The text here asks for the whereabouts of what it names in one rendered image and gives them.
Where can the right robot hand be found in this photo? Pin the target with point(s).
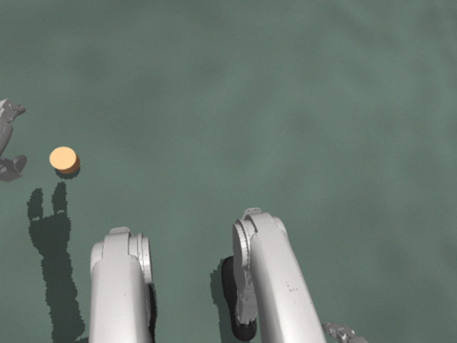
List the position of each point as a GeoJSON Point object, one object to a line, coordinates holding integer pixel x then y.
{"type": "Point", "coordinates": [342, 333]}

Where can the right robot foot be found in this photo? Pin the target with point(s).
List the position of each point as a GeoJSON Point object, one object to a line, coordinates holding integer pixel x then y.
{"type": "Point", "coordinates": [240, 331]}

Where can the tin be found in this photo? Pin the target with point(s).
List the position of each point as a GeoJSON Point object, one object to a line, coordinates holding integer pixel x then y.
{"type": "Point", "coordinates": [64, 160]}

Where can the left robot hand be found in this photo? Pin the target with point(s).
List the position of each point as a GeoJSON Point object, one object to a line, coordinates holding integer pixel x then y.
{"type": "Point", "coordinates": [10, 169]}

